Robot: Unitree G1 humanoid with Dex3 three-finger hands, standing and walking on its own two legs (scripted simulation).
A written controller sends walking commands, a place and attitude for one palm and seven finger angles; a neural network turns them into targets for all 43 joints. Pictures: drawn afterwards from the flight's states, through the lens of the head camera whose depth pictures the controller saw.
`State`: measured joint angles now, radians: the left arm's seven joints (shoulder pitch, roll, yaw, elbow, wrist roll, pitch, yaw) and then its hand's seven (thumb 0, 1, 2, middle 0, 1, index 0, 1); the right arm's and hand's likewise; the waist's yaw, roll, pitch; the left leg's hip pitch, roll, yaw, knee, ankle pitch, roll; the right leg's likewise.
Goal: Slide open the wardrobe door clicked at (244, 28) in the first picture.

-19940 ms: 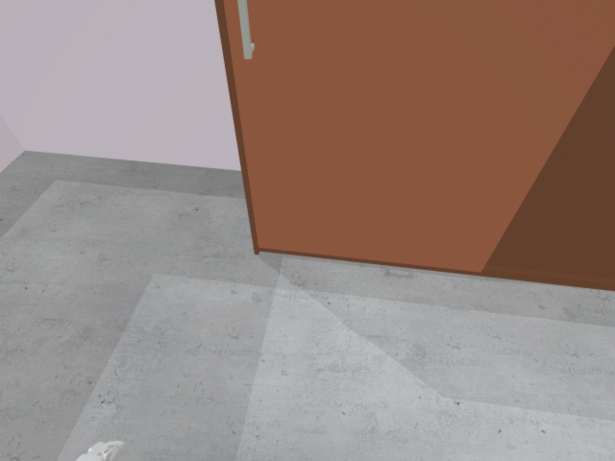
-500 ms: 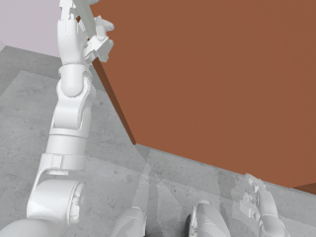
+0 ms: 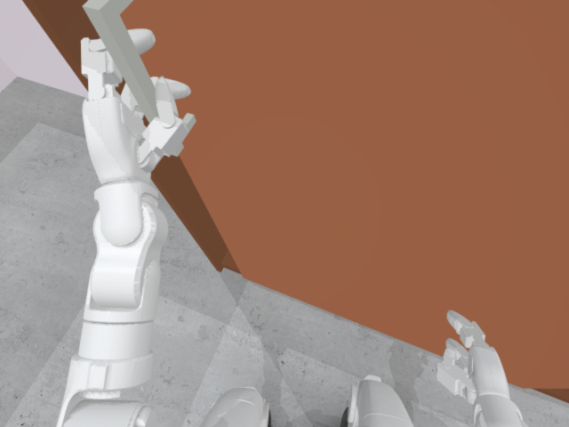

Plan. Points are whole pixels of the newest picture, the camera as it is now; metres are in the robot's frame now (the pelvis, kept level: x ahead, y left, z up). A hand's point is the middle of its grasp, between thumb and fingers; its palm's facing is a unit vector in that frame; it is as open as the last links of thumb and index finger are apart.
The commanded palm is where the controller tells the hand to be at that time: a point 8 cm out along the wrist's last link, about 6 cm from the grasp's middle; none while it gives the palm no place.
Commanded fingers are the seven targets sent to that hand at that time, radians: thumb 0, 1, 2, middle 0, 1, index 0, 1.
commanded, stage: step sideways, sliding the door along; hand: left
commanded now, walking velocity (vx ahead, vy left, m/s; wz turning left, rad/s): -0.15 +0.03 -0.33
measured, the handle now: (155, 81) +0.42 +0.22 +0.19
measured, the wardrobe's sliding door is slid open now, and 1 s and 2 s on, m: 0.09 0.34 0.45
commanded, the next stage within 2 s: none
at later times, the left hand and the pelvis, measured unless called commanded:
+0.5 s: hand (305, 172) +0.34 +0.04 +0.19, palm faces -0.01 -0.99 +0.11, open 6.6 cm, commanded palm +0.31 +0.04 +0.18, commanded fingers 0.00 0.90 0.90 -0.45 -1.40 -0.45 -1.40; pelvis +0.04 -0.02 +0.00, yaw -4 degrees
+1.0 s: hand (409, 194) +0.32 -0.05 +0.19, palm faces +0.04 -1.00 -0.05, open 5.9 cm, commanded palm +0.29 -0.06 +0.19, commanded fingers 0.00 0.90 0.90 -0.45 -1.40 -0.45 -1.40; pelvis -0.03 -0.11 +0.01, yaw -11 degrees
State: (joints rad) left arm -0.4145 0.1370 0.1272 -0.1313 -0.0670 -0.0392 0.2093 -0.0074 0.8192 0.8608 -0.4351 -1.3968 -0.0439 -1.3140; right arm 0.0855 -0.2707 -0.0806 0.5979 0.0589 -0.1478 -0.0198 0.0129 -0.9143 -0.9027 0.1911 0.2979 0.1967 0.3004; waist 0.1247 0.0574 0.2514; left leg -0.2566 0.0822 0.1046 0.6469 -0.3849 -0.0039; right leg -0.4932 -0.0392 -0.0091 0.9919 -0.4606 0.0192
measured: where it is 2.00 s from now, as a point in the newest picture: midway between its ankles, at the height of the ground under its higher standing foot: outside the picture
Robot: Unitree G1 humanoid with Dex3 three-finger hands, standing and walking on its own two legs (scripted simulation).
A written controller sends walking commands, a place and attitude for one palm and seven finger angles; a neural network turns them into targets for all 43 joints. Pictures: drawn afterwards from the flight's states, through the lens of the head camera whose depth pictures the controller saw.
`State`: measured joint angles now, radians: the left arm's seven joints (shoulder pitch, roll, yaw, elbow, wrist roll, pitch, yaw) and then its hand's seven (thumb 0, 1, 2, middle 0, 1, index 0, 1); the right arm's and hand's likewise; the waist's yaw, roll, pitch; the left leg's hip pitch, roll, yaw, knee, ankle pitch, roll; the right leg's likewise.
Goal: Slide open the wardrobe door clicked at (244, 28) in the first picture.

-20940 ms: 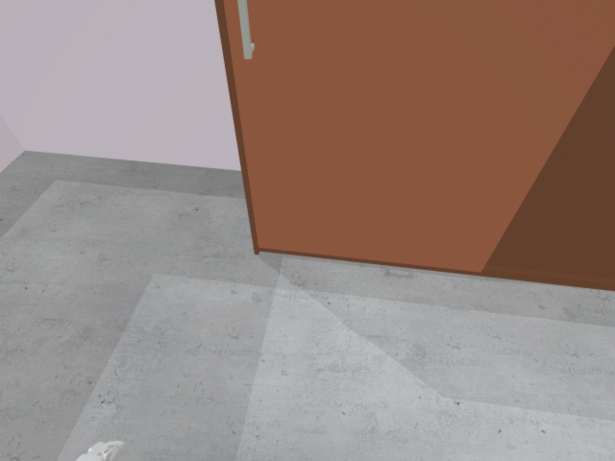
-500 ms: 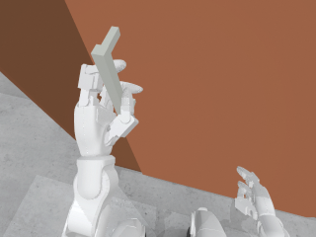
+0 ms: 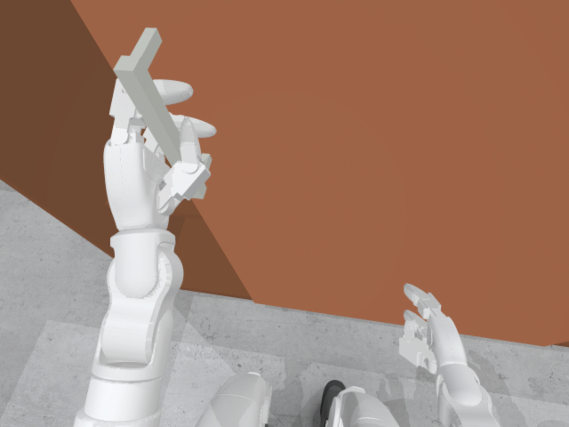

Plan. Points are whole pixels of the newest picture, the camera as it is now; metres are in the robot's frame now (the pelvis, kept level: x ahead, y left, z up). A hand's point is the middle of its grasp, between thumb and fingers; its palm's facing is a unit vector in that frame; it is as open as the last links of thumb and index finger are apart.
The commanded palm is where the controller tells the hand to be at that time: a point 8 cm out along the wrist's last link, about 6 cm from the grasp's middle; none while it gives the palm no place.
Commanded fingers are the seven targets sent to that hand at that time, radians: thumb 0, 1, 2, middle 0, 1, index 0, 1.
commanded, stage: step sideways, sliding the door along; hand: left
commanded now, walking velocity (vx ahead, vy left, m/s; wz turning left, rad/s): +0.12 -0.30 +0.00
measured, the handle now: (177, 129) +0.38 +0.16 +0.19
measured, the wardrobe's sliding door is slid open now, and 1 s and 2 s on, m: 0.34 0.45 0.61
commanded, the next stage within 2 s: none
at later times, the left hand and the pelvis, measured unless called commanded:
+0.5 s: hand (257, 172) +0.33 +0.07 +0.19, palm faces +0.14 -0.99 -0.01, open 5.7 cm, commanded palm +0.31 +0.04 +0.17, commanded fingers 0.00 0.90 0.90 -0.45 -1.40 -0.45 -1.40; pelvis -0.04 -0.08 +0.02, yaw -2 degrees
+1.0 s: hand (320, 177) +0.33 +0.01 +0.19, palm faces +0.27 -0.96 +0.00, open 6.1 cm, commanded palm +0.30 -0.02 +0.17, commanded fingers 0.00 0.90 0.90 -0.45 -1.40 -0.45 -1.40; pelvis -0.05 -0.18 +0.01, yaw +1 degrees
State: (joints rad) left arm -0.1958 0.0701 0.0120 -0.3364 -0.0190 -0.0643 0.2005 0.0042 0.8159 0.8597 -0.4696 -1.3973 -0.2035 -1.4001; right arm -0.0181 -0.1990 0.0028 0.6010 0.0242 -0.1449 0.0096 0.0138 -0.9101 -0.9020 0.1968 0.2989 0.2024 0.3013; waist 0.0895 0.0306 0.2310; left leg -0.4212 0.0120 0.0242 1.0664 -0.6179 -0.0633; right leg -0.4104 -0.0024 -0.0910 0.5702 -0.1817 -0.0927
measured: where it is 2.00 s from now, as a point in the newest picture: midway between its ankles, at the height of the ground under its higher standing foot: outside the picture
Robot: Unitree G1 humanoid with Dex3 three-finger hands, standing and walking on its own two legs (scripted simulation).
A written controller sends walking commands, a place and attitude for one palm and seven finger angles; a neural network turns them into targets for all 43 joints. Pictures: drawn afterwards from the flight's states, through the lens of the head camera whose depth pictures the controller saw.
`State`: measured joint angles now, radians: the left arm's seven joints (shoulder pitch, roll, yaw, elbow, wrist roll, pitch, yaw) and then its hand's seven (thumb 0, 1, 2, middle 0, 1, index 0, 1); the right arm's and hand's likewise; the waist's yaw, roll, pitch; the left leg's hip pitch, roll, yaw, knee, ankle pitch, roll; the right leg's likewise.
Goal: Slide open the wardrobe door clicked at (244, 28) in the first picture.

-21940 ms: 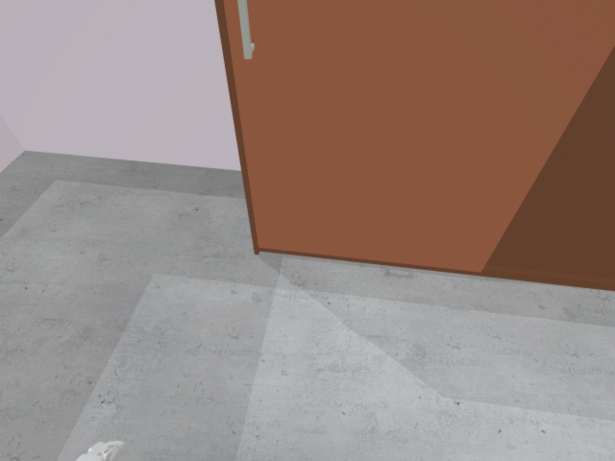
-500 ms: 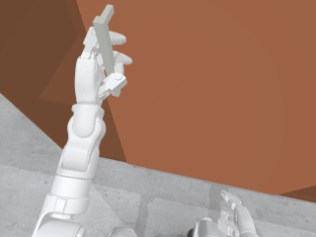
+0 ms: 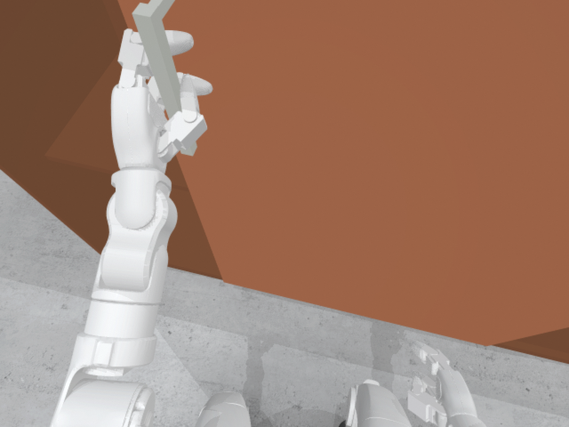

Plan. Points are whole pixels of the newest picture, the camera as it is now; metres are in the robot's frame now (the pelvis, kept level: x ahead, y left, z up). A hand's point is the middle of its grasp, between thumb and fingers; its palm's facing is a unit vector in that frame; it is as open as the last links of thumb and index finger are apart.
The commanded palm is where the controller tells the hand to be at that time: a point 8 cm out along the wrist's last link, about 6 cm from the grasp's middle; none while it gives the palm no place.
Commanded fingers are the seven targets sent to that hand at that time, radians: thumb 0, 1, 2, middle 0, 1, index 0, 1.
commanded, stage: step sideways, sliding the door along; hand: left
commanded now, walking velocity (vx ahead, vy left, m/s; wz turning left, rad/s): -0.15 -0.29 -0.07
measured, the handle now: (178, 83) +0.43 +0.22 +0.17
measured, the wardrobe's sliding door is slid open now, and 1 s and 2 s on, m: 0.45 0.61 0.65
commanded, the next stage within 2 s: stop walking and hold the door there in 1.36 s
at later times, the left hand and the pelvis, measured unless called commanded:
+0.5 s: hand (267, 130) +0.39 +0.11 +0.17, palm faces +0.37 -0.93 +0.00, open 6.4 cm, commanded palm +0.36 +0.08 +0.16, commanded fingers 0.00 0.90 0.90 -0.45 -1.40 -0.45 -1.40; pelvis +0.01 -0.11 -0.01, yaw +2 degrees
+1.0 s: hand (353, 149) +0.39 +0.02 +0.17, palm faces +0.50 -0.86 -0.11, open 6.6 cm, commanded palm +0.35 -0.02 +0.16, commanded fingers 0.00 0.90 0.90 -0.45 -1.40 -0.45 -1.40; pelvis +0.02 -0.22 -0.01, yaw +1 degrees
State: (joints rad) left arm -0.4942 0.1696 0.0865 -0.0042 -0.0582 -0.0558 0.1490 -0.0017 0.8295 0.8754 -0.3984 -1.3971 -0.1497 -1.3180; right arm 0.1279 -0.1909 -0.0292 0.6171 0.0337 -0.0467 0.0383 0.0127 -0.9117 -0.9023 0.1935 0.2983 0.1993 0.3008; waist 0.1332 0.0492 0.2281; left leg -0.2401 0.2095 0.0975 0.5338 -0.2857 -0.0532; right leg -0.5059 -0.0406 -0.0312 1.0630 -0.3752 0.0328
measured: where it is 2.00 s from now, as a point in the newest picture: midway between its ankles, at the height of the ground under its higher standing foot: outside the picture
